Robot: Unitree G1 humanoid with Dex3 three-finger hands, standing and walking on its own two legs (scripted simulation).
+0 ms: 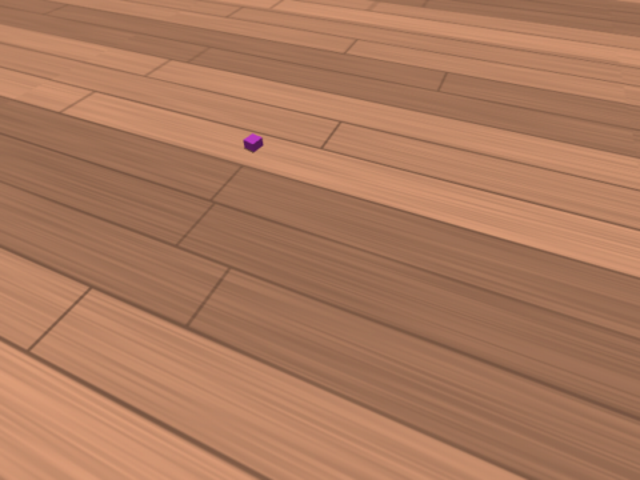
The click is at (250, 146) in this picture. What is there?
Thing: small box
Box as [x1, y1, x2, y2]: [243, 133, 262, 151]
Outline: 252,133 243,141 245,147 254,151 262,145 262,139 261,137
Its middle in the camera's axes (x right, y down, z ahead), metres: -0.37 -0.52 +2.12
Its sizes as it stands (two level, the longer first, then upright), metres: 0.076 0.072 0.050
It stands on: the floor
